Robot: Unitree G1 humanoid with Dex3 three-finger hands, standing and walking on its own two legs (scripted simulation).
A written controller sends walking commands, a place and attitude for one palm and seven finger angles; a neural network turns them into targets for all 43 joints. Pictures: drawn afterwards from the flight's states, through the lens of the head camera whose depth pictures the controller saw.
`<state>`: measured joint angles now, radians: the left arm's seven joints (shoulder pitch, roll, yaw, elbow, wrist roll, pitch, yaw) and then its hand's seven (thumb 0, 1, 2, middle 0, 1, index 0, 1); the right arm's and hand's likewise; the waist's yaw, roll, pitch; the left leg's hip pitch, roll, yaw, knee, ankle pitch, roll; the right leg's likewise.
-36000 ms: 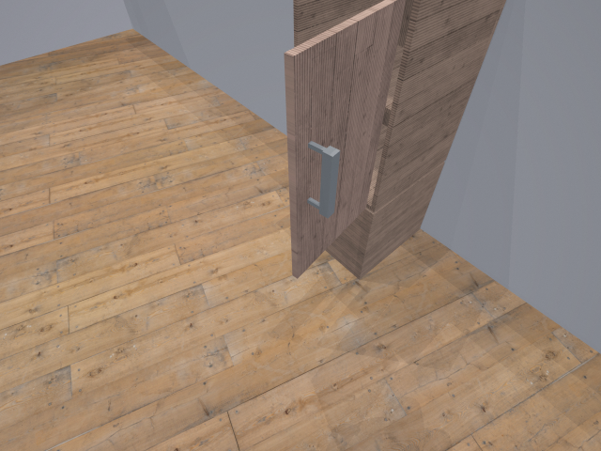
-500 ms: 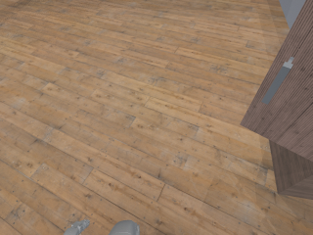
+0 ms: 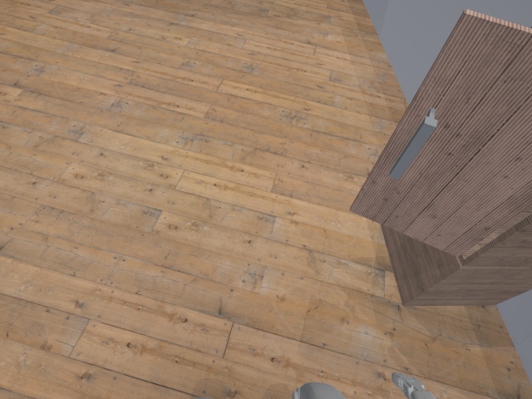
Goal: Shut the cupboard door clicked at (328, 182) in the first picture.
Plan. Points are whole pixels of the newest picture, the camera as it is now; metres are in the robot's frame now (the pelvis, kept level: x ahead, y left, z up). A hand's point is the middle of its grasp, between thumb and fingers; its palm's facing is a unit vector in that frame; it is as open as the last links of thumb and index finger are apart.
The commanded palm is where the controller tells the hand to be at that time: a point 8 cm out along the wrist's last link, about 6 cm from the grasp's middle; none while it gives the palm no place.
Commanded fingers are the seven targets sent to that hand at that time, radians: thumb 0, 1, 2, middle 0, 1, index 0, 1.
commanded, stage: turn to face it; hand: left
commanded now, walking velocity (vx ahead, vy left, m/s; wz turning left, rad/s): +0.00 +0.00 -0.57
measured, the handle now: (412, 144) +0.63 -0.27 -0.01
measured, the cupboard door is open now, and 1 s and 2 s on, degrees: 63 63 63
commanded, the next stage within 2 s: take the last steps up to it in 0.50 s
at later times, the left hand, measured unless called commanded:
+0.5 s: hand (213, 365) +0.18 +0.09 -0.15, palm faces -0.28 -0.92 -0.27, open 7.3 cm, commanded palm none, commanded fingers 0.00 0.90 0.90 -0.20 -0.30 -0.20 -0.30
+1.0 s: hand (200, 358) +0.19 +0.12 -0.17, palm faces -0.36 -0.92 -0.17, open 7.4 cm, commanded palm none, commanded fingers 0.00 0.90 0.90 -0.20 -0.30 -0.20 -0.30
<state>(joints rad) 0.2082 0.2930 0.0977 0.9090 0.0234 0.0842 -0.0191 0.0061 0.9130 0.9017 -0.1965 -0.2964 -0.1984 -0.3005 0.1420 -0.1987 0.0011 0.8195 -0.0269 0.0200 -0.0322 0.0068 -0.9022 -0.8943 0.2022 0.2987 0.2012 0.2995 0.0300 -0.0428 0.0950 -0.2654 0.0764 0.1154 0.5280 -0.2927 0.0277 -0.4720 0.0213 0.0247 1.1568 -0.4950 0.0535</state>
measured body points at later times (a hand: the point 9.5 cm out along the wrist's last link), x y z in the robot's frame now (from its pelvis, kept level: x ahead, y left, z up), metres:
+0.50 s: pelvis +0.02 -0.06 +0.00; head +0.04 -0.10 +0.44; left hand +0.19 +0.14 -0.12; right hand -0.03 -0.32 -0.17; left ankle +0.01 +0.09 -0.66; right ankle -0.02 -0.15 -0.74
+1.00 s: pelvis +0.08 -0.06 +0.01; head +0.12 -0.03 +0.45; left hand +0.21 +0.17 -0.16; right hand -0.01 -0.29 -0.12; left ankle +0.08 +0.06 -0.74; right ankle +0.01 -0.20 -0.64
